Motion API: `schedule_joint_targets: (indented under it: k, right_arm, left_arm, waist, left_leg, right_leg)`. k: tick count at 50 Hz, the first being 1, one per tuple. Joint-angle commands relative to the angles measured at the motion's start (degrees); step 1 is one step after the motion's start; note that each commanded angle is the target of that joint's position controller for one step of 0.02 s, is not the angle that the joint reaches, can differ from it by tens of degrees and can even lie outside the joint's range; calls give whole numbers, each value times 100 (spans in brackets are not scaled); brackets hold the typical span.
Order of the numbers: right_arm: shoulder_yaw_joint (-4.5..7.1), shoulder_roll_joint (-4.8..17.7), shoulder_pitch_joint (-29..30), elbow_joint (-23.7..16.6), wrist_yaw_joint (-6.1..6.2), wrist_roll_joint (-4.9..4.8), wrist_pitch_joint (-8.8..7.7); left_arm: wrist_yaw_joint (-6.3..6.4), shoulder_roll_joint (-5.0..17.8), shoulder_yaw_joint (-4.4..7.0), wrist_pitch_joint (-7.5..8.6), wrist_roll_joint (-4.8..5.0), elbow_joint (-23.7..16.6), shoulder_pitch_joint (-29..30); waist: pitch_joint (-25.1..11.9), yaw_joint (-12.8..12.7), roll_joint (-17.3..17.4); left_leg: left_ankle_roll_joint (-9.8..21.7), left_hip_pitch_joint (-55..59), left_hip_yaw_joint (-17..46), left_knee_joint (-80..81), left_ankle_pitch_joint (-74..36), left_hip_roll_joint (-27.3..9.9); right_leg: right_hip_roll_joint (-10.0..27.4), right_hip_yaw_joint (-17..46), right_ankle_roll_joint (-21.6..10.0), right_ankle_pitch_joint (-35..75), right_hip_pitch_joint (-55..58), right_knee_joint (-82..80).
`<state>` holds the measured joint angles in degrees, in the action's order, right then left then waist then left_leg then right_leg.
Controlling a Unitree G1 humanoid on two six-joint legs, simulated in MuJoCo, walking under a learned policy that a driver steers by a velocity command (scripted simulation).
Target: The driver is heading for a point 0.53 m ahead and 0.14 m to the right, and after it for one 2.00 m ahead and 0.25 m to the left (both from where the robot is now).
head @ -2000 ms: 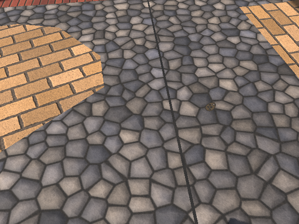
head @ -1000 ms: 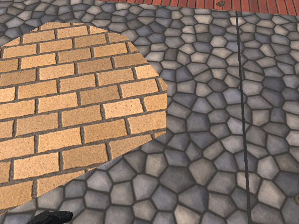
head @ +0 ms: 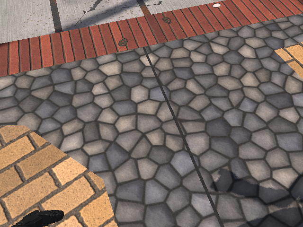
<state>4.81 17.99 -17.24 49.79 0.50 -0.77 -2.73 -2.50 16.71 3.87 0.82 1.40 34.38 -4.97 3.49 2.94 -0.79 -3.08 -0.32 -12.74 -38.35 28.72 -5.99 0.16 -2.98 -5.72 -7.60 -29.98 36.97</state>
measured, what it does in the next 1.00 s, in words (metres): walks ahead, turning right: left foot, then right foot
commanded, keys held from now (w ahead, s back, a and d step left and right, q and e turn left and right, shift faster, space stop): w+e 0.58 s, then q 0.42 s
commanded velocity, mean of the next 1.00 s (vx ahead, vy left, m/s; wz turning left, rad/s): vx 0.39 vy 0.00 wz -0.33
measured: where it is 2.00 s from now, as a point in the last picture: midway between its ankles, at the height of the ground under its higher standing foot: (170, 213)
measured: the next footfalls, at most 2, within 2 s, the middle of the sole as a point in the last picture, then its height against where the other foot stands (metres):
left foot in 0.46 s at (137, 222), level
right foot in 0.88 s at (204, 200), level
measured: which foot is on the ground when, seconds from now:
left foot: up 0.00-0.44, down 0.46-0.88, up 0.90-1.00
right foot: down 0.00-0.46, up 0.48-0.86, down 0.88-1.00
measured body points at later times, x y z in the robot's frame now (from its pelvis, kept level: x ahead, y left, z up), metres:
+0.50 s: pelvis +0.29 +0.01 +0.01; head +0.31 +0.00 +0.46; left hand +0.41 +0.29 -0.10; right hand +0.45 -0.29 -0.06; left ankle +0.42 +0.09 -0.72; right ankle +0.12 -0.08 -0.70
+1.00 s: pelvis +0.46 -0.07 +0.02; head +0.49 -0.10 +0.47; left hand +0.73 +0.10 -0.05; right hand +0.44 -0.37 -0.11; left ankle +0.44 +0.08 -0.65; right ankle +0.50 -0.20 -0.71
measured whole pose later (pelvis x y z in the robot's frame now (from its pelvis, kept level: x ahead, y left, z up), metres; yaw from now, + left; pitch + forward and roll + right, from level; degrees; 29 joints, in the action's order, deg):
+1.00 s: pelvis +0.46 -0.07 +0.02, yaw -15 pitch +2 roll +1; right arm 3.5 18.0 -14.8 47.8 0.8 -1.4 -0.2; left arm 0.9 13.8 1.9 0.9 -1.1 35.6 -3.9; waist 2.8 3.0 1.3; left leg -3.4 -23.7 2.0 -59.1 32.6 0.4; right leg 1.1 -1.2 -1.1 -8.1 -22.4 28.5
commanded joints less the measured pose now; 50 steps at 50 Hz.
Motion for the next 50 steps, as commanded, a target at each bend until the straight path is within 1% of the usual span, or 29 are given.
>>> schedule_joint_targets:
  k: [1, 2, 3, 4, 5, 9, 14, 17, 20, 22, 23, 24, 25, 26, 27, 28, 29, 31, 33, 36, 40, 42, 43, 44, 45, 46, 47, 48, 50]
  right_arm:
    - [-64, 472, 168, -817, -91, 49, -389]
    - [21, 787, 740, -995, -135, -177, -490]
    - [-19, 700, 828, -1016, -112, -130, -553]
    - [-4, 694, 793, -942, -66, 24, -563]
    - [33, 743, 664, -896, -59, 84, -509]
    - [-11, 493, 771, -940, -50, 184, -295]
    - [-139, 235, 1822, -1209, -122, 125, -318]
    - [-118, 339, 2161, -1352, -186, 48, -377]
    - [-33, 532, 2093, -1379, -233, 30, -450]
    - [64, 654, 1509, -1240, -208, 28, -507]
    - [154, 834, 907, -1141, -170, 98, -541]
    - [234, 1160, 7, -1071, -118, 164, -534]
    - [314, 1471, -338, -847, -167, 187, -447]
    - [183, 861, -120, -971, -192, 49, -419]
    - [99, 555, 103, -1022, -157, 41, -373]
    - [53, 481, 356, -1047, -145, 102, -337]
    - [22, 374, 493, -995, -129, 126, -316]
    - [-29, 296, 524, -873, -142, 192, -362]
    - [-25, 383, 540, -705, -174, 154, -398]
    - [28, 663, 721, -609, -153, 14, -295]
    - [72, 850, 297, -388, -91, -87, -93]
    - [70, 860, 392, -400, -57, -145, -38]
    - [39, 755, 390, -407, -47, -144, -34]
    - [-34, 518, 301, -476, -46, -47, -70]
    - [-172, 115, -67, -563, -54, 94, -111]
    - [-178, 216, -434, -507, -38, -16, -49]
    - [-30, 670, -374, -459, -19, -97, 61]
    - [25, 714, -135, -497, 31, -104, 179]
    - [79, 654, -103, -482, 151, -41, 444]
  left_arm:
    - [87, 1536, 485, 96, 11, -94, -2029]
    - [54, 1194, 374, 196, -45, -12, -1857]
    - [58, 1072, 329, 249, -42, -7, -1578]
    - [74, 901, 276, 258, -60, -58, -1180]
    - [100, 764, 220, 266, -130, -155, -933]
    - [222, 874, 241, 305, -95, -102, -976]
    - [348, 983, 283, 235, -35, 120, -1380]
    - [352, 985, 299, 201, 8, 277, -1636]
    - [380, 918, 297, 141, 9, 341, -1675]
    - [383, 835, 277, 95, -2, 316, -1544]
    - [365, 600, 190, 102, -30, 267, -1511]
    - [359, 264, 59, 116, -144, 155, -1606]
    - [360, 107, 0, 162, 73, -10, -2380]
    - [387, 745, 106, 151, 119, 186, -2238]
    - [376, 999, 184, 122, 69, 122, -1603]
    - [381, 932, 185, 100, 13, 79, -1325]
    - [356, 853, 198, 103, -38, 6, -1126]
    - [327, 532, 143, 94, -24, -25, -1138]
    - [346, 267, 61, 87, -95, -29, -1143]
    - [304, 79, -65, 147, -207, -50, -841]
    - [223, 286, -20, 204, -154, -122, -259]
    - [232, 431, 55, 234, -178, -89, -367]
    - [265, 565, 116, 244, -218, -30, -525]
    - [339, 904, 209, 242, -295, -47, -738]
    - [438, 1268, 276, 158, -430, -145, -1005]
    - [416, 1018, 224, 50, -382, -86, -1184]
    - [383, 820, 172, -1, -282, -84, -1057]
    - [379, 670, 127, -12, -217, -80, -764]
    - [369, 544, 80, 6, -211, -63, -161]
  waist:
    - [-2501, -935, -979]
    - [-1677, -1007, -612]
    - [-1164, -778, -256]
    - [-861, -524, -32]
    - [-770, -315, -129]
    - [-560, -202, -86]
    - [-286, -596, -306]
    - [-233, -719, -381]
    - [-271, -626, -541]
    - [-446, -298, -703]
    - [-924, 1, -595]
    - [-1792, 293, 162]
    - [-2252, -124, 2208]
    - [-1702, 22, 1364]
    - [-1038, 167, 861]
    - [-694, 72, 485]
    - [-412, -6, 467]
    - [-265, -199, 645]
    - [-330, -364, 614]
    - [-600, -354, 661]
    - [-747, -139, 681]
    - [-769, -329, 683]
    - [-821, -434, 614]
    - [-1124, -475, 296]
    - [-1703, -439, -816]
    - [-2280, -516, -1468]
    - [-1992, -544, -1000]
    - [-1513, -454, -785]
    - [-1000, -224, -703]
  left_leg:
    - [180, -4310, 1747, -4167, 626, 700]
    - [305, -4794, 1790, -4125, 48, 453]
    - [389, -4654, 1764, -3653, -463, 212]
    - [361, -4278, 1778, -3143, -785, 28]
    - [338, -3847, 1832, -2848, -1005, -92]
    - [13, -3499, 1657, -1868, -1580, 15]
    - [-117, -3100, 1601, 212, -3295, 405]
    - [-43, -2903, 1702, 718, -3415, 533]
    - [126, -2711, 1807, 1050, -2829, 593]
    - [344, -1920, 1650, 1323, -2540, 645]
    - [581, -847, 1829, 1332, -2526, 343]
    - [933, 694, 2893, 1221, -2217, -704]
    - [1807, 2113, 5658, 1887, -716, -1787]
    - [1645, 1778, 5694, 2123, 365, -1726]
    - [1398, 1109, 4694, 2165, 77, -1478]
    - [1290, 457, 3998, 2254, -705, -1243]
    - [1282, -4, 3507, 2371, -1298, -1051]
    - [1359, -639, 2855, 2500, -2952, -776]
    - [1556, -825, 2358, 2416, -4870, -736]
    - [1540, -975, 1812, 2340, -5799, -501]
    - [1329, -723, 1931, 2001, -5169, -436]
    - [1132, -803, 2151, 1629, -4480, -390]
    - [953, -1000, 2165, 1329, -4124, -234]
    - [668, -1393, 2027, 718, -3293, 108]
    - [290, -2597, 1658, -672, -635, 651]
    - [104, -3049, 1619, -1882, 1395, 780]
    - [9, -3319, 1733, -2592, 1251, 601]
    - [-49, -3616, 1641, -2887, 891, 473]
    - [-215, -3343, 1642, -2844, 215, 281]
  right_leg:
    - [1891, 5120, -1832, -1834, 5256, -1952]
    - [1788, 4398, -1517, -1496, 4776, -2120]
    - [1549, 3704, -1332, -958, 3975, -2085]
    - [1329, 3154, -1177, -285, 3217, -2079]
    - [1165, 2800, -1118, 268, 2686, -2170]
    - [891, 2146, -1153, 1185, 1845, -2421]
    - [498, 1779, -735, 478, 1534, -2351]
    - [633, 2121, -656, 175, 1744, -2118]
    - [789, 2608, -565, 157, 2220, -1624]
    - [674, 2714, -411, 492, 2236, -1138]
    - [370, 2468, -220, 645, 1979, -303]
    - [-48, 1909, 28, -481, 1174, 1356]
    - [-637, 1349, 358, -2782, -858, 3030]
    - [-145, 1491, 449, -2477, -1456, 3678]
    - [30, 1316, 488, -1936, -1569, 3768]
    - [217, 1164, 525, -1548, -1368, 3657]
    - [367, 1154, 538, -1295, -1277, 3397]
    - [394, 1077, 573, -1260, -730, 2995]
    - [306, 886, 685, -1447, -474, 2299]
    - [275, 508, 779, -510, 177, 886]
    - [-41, 477, 746, 366, 736, -279]
    - [-105, 500, 573, 805, 1294, -994]
    - [-35, 515, 428, 1284, 1839, -1358]
    - [578, 953, 176, 2728, 2652, -1302]
    - [1962, 1997, -528, 4821, 3976, -866]
    - [2634, 2771, -1218, 4666, 4107, -982]
    - [2392, 2599, -1203, 3495, 3690, -1244]
    - [2075, 2210, -982, 2539, 3321, -1422]
    - [1762, 1605, -766, 1489, 2277, -1838]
